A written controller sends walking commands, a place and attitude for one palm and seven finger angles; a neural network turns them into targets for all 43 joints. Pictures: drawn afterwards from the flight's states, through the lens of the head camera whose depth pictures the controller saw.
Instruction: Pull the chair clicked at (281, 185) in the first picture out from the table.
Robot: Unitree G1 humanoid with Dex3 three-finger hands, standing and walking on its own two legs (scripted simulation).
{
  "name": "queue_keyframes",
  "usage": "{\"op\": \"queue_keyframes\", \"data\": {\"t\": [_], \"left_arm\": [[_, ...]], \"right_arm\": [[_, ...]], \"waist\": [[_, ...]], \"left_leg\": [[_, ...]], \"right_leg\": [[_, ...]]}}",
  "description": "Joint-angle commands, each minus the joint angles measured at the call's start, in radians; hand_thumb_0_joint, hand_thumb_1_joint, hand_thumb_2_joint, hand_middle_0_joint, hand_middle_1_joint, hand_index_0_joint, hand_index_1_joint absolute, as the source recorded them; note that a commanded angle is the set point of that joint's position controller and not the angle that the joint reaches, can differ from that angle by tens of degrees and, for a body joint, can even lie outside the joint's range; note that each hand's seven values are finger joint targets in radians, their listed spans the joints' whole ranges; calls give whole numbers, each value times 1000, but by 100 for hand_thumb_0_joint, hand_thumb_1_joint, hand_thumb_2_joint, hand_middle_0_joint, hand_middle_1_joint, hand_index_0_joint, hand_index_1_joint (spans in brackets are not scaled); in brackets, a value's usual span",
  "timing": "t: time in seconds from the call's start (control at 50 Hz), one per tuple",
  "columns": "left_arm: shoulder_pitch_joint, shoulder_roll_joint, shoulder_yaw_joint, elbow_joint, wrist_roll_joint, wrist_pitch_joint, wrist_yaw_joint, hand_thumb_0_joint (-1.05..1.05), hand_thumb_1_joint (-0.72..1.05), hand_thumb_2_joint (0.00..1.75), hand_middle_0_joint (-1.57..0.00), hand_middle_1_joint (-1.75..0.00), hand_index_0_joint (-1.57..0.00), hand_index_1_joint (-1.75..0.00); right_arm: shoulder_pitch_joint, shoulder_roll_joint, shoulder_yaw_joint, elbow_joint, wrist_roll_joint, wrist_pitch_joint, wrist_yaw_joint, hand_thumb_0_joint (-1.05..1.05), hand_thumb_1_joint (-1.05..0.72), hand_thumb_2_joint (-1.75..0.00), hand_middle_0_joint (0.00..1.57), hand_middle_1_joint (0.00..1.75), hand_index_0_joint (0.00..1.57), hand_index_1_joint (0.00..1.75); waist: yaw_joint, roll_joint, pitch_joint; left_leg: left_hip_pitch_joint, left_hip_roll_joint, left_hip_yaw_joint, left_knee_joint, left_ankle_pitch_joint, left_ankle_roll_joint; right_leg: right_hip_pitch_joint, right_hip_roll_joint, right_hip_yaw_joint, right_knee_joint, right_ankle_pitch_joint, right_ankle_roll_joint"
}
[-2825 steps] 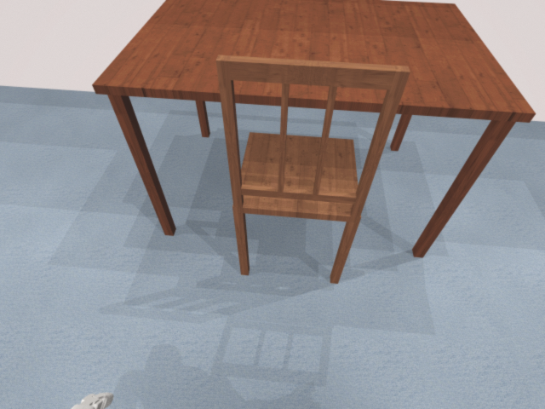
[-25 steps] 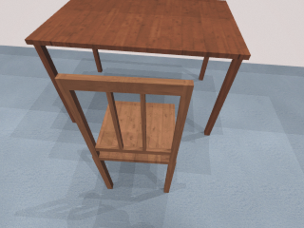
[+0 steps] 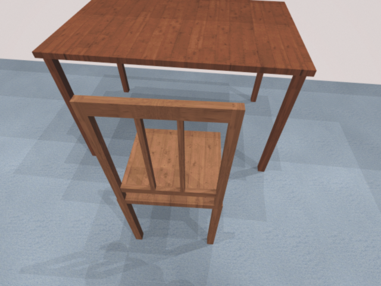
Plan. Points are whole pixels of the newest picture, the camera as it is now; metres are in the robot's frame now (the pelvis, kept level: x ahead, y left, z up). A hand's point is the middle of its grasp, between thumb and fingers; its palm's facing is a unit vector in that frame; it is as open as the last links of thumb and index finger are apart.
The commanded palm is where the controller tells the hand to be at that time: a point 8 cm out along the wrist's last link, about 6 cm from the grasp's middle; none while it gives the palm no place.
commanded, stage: look to check the result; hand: left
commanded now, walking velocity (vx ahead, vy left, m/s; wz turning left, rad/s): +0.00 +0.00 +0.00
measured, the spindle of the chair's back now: (147, 158) +0.47 +0.16 -0.07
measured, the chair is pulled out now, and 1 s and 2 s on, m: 0.34 0.34 0.34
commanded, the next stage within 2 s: walk to a spot facing it in 0.18 s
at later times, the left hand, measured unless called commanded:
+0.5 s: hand out of the picture -0.02 +0.15 -0.18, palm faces -0.01 -0.99 -0.17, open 7.3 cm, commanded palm none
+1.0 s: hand out of the picture +0.07 +0.16 -0.17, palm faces -0.19 -0.95 -0.25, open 7.3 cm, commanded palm none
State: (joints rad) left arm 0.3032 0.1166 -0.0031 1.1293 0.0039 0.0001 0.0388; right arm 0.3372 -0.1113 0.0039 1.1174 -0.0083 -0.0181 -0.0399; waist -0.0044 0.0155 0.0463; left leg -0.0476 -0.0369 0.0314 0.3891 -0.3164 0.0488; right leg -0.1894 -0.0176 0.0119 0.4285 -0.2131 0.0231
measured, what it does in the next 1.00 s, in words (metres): lifts its left foot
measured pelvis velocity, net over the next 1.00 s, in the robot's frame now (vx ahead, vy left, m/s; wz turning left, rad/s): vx -0.01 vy -0.02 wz -0.25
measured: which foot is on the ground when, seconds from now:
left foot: down 0.00-0.72, up 0.74-1.00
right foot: down 0.00-1.00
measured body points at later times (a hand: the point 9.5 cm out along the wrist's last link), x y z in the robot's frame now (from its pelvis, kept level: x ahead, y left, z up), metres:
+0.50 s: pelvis -0.01 -0.01 +0.00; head +0.01 -0.01 +0.45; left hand -0.01 +0.21 -0.16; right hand -0.04 -0.22 -0.17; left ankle -0.07 +0.08 -0.74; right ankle +0.01 -0.14 -0.74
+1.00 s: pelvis -0.01 -0.02 +0.00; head +0.02 -0.03 +0.44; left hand +0.08 +0.21 -0.15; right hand +0.03 -0.30 -0.14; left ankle +0.00 +0.11 -0.74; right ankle +0.01 -0.14 -0.74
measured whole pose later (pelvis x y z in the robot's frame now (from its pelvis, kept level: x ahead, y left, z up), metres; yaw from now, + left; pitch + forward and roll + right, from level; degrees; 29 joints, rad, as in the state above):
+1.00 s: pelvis -0.01 -0.02 +0.00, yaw -14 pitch +1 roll +0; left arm 0.27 0.18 0.06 0.96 0.03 0.02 0.03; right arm 0.14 -0.23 -0.05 0.92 0.00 0.00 -0.02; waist 0.00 0.00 0.06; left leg -0.25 0.00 -0.05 0.55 -0.36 0.00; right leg -0.31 0.12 0.21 0.47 -0.16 -0.02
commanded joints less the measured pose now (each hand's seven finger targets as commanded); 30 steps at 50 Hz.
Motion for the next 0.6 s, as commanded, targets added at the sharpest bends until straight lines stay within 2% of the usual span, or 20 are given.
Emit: {"op": "queue_keyframes", "data": {"t": [0.0,0.06,0.12,0.18,0.26,0.28,0.34,0.36,0.38,0.4,0.46,0.5,0.54,0.58], "left_arm": [[78,83,17,-20,4,-8,9,0,90,90,-20,-30,-20,-30],[81,81,18,-16,3,-8,8,0,90,90,-20,-30,-20,-30],[79,81,17,-17,4,-8,8,0,90,90,-20,-30,-20,-30],[76,85,16,-18,3,-8,8,0,90,90,-20,-30,-20,-30],[81,83,14,-14,3,-9,7,0,90,90,-20,-30,-20,-30],[76,86,14,-18,4,-8,7,0,90,90,-20,-30,-20,-30],[71,93,24,-27,4,-1,5,0,90,90,-20,-30,-20,-30],[64,98,30,-33,4,3,3,0,90,90,-20,-30,-20,-30],[52,104,35,-43,4,9,2,0,90,90,-20,-30,-20,-30],[48,106,40,-53,4,15,-1,0,90,90,-20,-30,-20,-30],[39,110,56,-79,7,28,-10,0,90,90,-20,-30,-20,-30],[39,113,64,-96,8,37,-15,0,90,90,-20,-30,-20,-30],[53,115,72,-110,12,42,-19,0,90,90,-20,-30,-20,-30],[59,122,80,-126,13,45,-21,0,90,90,-20,-30,-20,-30]], "right_arm": [[111,-84,-17,-8,1,-11,-11,0,-90,-90,20,30,20,30],[110,-88,-16,-6,1,-12,-13,0,-90,-90,20,30,20,30],[108,-86,-16,-5,1,-9,-11,0,-90,-90,20,30,20,30],[105,-85,-16,-4,3,-8,-10,0,-90,-90,20,30,20,30],[106,-87,-15,-2,1,-10,-9,0,-90,-90,20,30,20,30],[104,-85,-16,-3,3,-7,-8,0,-90,-90,20,30,20,30],[100,-102,-23,-7,-1,-5,-14,0,-90,-90,20,30,20,30],[95,-110,-27,-10,-1,-1,-17,0,-90,-90,20,30,20,30],[88,-115,-32,-17,0,5,-18,0,-90,-90,20,30,20,30],[83,-125,-36,-25,-1,8,-19,0,-90,-90,20,30,20,30],[63,-158,-51,-51,-2,13,-21,0,-90,-90,20,30,20,30],[35,-177,-61,-70,-4,17,-19,0,-90,-90,20,30,20,30],[7,-194,-70,-92,-4,16,-18,0,-90,-90,20,30,20,30],[-22,-204,-77,-113,-5,17,-13,0,-90,-90,20,30,20,30]], "waist": [[-3,13,44],[-3,11,30],[-4,-9,51],[-2,-4,65],[-2,-6,54],[-2,-13,75],[-5,13,51],[-6,12,37],[-8,13,60],[-9,26,54],[-6,39,35],[5,79,55],[18,87,45],[31,97,43]], "left_leg": [[-58,131,-87,-69,359,-1],[-45,133,-87,-67,362,-2],[-60,133,-88,-74,317,0],[-69,132,-87,-77,299,1],[-60,131,-84,-78,293,1],[-76,131,-87,-82,267,2],[-29,145,-60,-56,291,-3],[-16,154,-49,-40,300,-5],[-25,164,-39,-36,270,-5],[-25,174,-35,-30,248,-4],[-18,218,-38,-28,214,9],[-55,253,-50,-41,164,26],[-62,280,-44,-24,202,38],[-67,305,-34,-4,232,49]], "right_leg": [[5,-70,37,-40,204,-57],[6,-70,39,-40,202,-57],[-3,-70,41,-50,183,-57],[-6,-70,41,-57,173,-57],[-8,-72,47,-55,177,-57],[-14,-69,47,-64,160,-58],[-49,-60,72,-43,192,-64],[-58,-57,78,-28,211,-66],[-85,-49,84,-20,193,-68],[-101,-41,93,-2,181,-68],[-145,-10,95,71,157,-68],[-171,13,94,133,103,-67],[-186,25,96,204,75,-70],[-201,33,89,252,-8,-72]]}}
